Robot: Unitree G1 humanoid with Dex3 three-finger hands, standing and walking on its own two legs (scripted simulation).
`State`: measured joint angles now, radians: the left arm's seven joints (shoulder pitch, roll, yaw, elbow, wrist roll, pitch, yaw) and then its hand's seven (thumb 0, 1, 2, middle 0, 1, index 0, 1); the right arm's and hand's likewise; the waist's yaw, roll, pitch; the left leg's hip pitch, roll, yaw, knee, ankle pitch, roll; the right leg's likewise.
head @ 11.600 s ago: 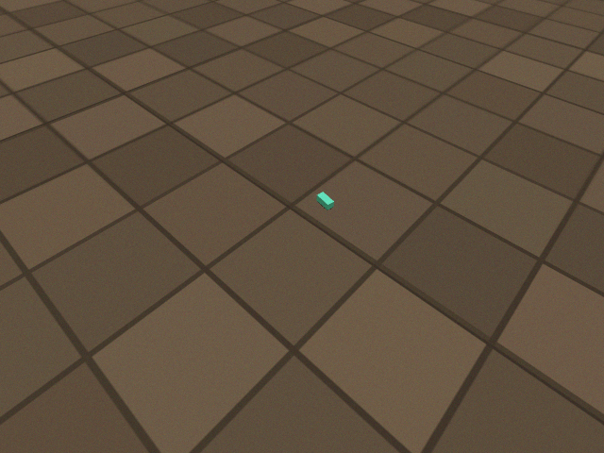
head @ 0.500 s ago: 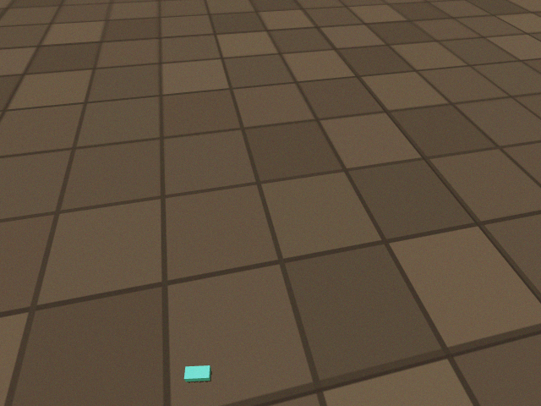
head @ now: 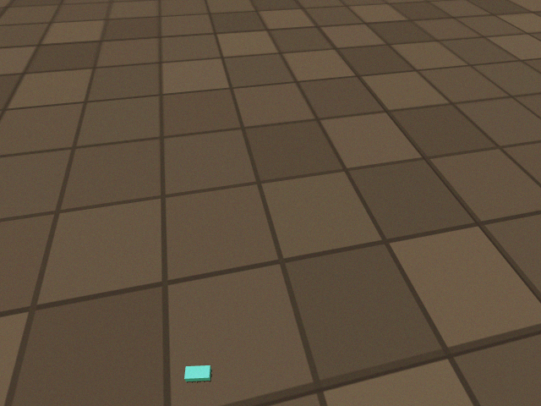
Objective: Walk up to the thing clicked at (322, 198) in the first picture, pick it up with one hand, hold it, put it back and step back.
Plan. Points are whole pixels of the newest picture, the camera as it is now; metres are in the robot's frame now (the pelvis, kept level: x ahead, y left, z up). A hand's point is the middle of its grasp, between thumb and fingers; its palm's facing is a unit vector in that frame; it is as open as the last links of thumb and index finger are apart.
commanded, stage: stand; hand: left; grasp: from above
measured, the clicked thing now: (198, 373) +0.38 +0.23 -0.77
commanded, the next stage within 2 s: rise first in 0.06 s
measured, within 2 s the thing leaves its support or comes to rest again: neither
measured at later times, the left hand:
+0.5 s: hand out of the picture +0.15 +0.26 -0.18, palm faces -0.07 -0.92 -0.39, open 10.1 cm
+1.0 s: hand out of the picture +0.11 +0.27 -0.26, palm faces -0.22 -0.84 -0.50, open 12.7 cm
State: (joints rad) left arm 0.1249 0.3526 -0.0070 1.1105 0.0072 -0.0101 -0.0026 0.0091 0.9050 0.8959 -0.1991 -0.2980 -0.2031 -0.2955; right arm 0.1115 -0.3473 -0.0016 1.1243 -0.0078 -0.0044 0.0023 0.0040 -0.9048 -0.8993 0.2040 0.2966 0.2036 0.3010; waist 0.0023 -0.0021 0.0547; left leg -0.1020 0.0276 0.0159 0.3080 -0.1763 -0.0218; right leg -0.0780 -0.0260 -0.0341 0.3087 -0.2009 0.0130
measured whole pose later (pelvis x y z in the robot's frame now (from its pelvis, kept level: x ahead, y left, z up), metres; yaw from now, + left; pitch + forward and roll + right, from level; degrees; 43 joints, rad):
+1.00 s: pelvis -0.03 +0.01 -0.11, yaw +0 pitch +20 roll -2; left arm 0.23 0.32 0.12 0.49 0.32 0.15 0.02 0.00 -0.31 0.74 -0.39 -0.76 -0.38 -0.77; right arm 0.16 -0.23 -0.04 0.56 0.01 -0.13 -0.02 0.01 -0.96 -0.91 0.20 0.30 0.20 0.30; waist -0.02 0.00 -0.12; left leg -1.04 0.04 -0.02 1.23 -0.54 -0.01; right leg -0.99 -0.03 -0.04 1.20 -0.56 0.02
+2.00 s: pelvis -0.11 +0.01 -0.41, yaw -6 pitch +33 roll -6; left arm -0.66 0.63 0.09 1.17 1.16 -0.25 0.34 0.00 -0.15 0.72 -0.43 -0.62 -0.42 -0.62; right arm 0.11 -0.27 -0.04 0.77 -0.08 -0.05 0.09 0.01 -0.90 -0.90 0.20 0.30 0.20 0.30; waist -0.10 -0.01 -0.10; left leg -2.21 0.03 -0.11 2.27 -0.64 0.00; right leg -2.12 -0.01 -0.05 2.22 -0.67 0.03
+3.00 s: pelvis -0.10 +0.01 -0.46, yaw -7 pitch +33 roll -6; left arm -0.80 0.70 0.14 1.39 1.26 -0.28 0.46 0.00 -0.11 0.65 -0.43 -0.65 -0.45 -0.64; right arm 0.09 -0.27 0.01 0.79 -0.16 -0.06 0.14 0.00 -0.91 -0.90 0.20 0.30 0.20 0.30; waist -0.17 -0.03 -0.04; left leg -2.33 0.04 -0.15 2.43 -0.68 -0.02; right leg -2.25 0.01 -0.07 2.37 -0.70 0.02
